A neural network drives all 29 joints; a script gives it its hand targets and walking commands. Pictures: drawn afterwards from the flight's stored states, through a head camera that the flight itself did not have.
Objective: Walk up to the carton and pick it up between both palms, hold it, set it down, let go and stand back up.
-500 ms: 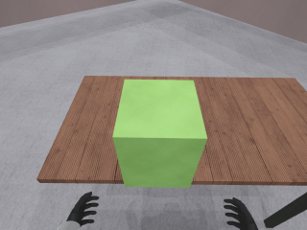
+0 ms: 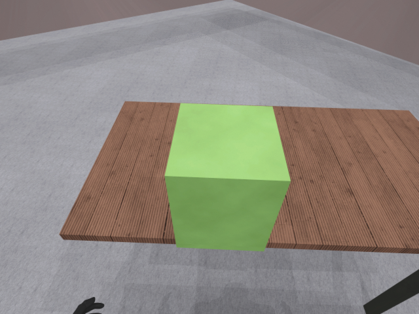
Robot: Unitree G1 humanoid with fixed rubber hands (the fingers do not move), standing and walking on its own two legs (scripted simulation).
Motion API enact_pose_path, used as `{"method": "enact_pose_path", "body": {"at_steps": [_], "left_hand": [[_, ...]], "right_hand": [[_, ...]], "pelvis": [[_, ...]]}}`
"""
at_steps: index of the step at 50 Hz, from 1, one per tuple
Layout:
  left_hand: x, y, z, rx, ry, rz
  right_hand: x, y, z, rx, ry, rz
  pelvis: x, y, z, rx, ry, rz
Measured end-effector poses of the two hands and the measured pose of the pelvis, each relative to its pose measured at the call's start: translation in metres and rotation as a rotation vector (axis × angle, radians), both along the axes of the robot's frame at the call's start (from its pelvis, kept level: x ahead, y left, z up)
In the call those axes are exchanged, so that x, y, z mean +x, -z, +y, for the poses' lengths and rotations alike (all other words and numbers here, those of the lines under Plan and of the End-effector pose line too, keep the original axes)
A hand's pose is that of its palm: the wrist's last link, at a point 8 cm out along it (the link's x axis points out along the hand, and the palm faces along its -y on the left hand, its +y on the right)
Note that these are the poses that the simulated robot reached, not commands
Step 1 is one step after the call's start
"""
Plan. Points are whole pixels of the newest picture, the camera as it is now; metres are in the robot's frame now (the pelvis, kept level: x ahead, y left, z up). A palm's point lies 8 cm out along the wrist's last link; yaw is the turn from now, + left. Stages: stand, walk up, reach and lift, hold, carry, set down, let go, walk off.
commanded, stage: stand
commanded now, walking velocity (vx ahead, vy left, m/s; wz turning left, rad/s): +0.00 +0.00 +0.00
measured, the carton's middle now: (223, 178) +0.40 +0.00 +0.04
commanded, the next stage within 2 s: none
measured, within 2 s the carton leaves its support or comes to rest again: neither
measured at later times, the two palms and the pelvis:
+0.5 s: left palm out of the picture +0.05 +0.26 -0.10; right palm out of the picture +0.06 -0.26 -0.10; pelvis -0.02 +0.00 +0.00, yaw +1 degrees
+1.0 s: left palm out of the picture +0.07 +0.26 -0.10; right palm out of the picture +0.07 -0.27 -0.10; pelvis -0.01 -0.01 -0.01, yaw +1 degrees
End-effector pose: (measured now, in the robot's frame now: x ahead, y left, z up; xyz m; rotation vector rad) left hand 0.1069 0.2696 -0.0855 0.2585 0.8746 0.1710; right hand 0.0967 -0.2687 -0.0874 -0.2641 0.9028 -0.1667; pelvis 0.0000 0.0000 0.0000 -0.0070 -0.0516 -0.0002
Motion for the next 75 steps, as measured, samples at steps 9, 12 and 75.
{"method": "enact_pose_path", "body": {"at_steps": [9,12,75], "left_hand": [[-0.034,0.013,-0.002,-0.014,0.011,0.072],[-0.044,0.015,-0.001,-0.011,0.008,0.093],[-0.035,0.015,-0.012,0.003,0.009,0.105]], "right_hand": [[-0.027,0.007,0.009,0.015,-0.014,0.046],[-0.032,0.009,0.010,0.019,-0.019,0.057],[-0.018,0.017,0.002,0.022,-0.038,0.085]], "pelvis": [[-0.016,0.002,0.003,0.004,-0.006,0.006],[-0.019,0.003,0.003,0.005,-0.009,0.010],[-0.007,0.005,-0.010,0.004,-0.022,0.018]]}}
